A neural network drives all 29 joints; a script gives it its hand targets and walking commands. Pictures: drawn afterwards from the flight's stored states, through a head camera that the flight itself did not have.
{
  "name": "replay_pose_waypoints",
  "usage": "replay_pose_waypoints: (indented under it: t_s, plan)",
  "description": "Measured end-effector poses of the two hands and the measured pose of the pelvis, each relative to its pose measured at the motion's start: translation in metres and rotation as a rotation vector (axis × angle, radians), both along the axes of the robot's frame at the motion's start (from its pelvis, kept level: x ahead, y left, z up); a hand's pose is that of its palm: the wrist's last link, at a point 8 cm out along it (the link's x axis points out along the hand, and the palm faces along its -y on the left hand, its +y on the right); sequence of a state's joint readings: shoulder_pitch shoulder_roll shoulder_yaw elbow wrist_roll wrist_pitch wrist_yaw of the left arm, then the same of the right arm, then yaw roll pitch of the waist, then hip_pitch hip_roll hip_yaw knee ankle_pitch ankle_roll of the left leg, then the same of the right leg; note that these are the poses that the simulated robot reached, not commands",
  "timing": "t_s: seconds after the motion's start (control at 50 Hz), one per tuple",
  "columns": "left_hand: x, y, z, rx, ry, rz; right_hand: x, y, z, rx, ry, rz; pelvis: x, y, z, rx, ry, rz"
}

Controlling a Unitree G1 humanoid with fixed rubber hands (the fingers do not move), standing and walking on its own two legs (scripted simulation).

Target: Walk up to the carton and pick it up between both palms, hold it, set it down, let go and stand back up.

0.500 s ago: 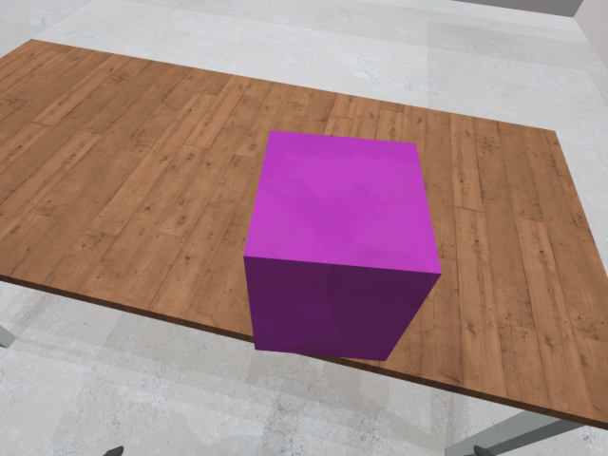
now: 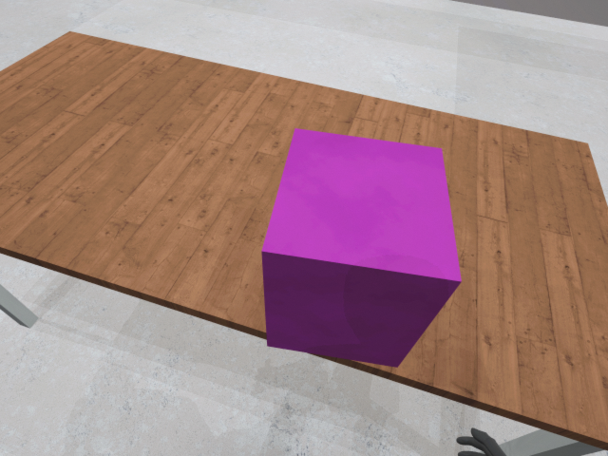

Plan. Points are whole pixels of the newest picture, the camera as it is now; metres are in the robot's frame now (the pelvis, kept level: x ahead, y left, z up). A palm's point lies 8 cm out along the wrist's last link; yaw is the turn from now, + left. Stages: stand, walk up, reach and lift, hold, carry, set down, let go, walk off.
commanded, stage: walk up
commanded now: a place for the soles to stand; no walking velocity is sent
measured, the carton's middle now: (348, 253) +0.37 -0.05 +0.04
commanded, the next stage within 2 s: reach and lift in 0.14 s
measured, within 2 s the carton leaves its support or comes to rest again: neither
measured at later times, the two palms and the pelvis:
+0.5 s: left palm (147, 398) +0.20 +0.21 -0.07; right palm out of the picture +0.10 -0.29 -0.06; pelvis -0.02 -0.02 +0.01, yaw -9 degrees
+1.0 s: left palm (153, 373) +0.22 +0.20 -0.03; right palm out of the picture +0.11 -0.27 -0.04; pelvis +0.01 +0.00 +0.02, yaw -13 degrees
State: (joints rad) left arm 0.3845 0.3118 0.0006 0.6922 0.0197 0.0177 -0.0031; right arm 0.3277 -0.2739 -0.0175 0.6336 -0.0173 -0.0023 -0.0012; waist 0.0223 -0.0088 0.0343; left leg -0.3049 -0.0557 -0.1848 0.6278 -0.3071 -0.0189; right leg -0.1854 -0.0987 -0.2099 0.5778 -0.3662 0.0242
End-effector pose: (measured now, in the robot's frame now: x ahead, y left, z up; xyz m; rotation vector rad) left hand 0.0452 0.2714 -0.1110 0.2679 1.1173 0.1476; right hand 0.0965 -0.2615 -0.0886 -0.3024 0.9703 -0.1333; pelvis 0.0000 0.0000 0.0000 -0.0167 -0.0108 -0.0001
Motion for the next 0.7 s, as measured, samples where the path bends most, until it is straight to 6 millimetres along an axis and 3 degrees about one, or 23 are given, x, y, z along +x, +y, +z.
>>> replay_pose_waypoints:
  t_s: [0.18,0.22,0.28,0.34,0.4,0.52,0.7]
  plan:
    - [0.011,0.004,-0.001,0.013,-0.016,0.01,0.009,-0.004,-0.001,-0.017,-0.026,0.009,0.0,0.0,-0.004,0.001,0.007,-0.005]
    - [0.031,0.007,-0.003,0.045,0.007,-0.011,0.018,-0.009,-0.01,-0.012,-0.06,-0.023,-0.008,-0.002,-0.009,0.0,0.025,-0.054]
    - [0.078,0.0,0.0,0.062,-0.025,-0.054,0.027,-0.011,-0.016,0.021,-0.104,-0.035,-0.02,-0.007,-0.013,-0.002,0.03,-0.097]
    - [0.124,-0.018,0.017,0.046,-0.14,-0.083,0.025,-0.012,-0.008,0.045,-0.153,-0.036,-0.025,-0.013,-0.008,-0.001,0.004,-0.121]
    - [0.15,-0.039,0.037,0.009,-0.227,-0.095,0.014,-0.018,0.007,0.048,-0.189,-0.052,-0.023,-0.018,0.002,0.002,-0.021,-0.14]
    - [0.15,-0.06,0.042,-0.064,-0.228,-0.072,0.009,-0.034,0.036,0.0,-0.254,-0.063,-0.017,-0.023,0.012,0.015,-0.05,-0.165]
    - [0.146,-0.056,0.049,-0.089,-0.301,-0.044,0.011,-0.022,0.04,0.015,-0.258,-0.108,-0.011,-0.017,0.016,0.019,-0.035,-0.185]
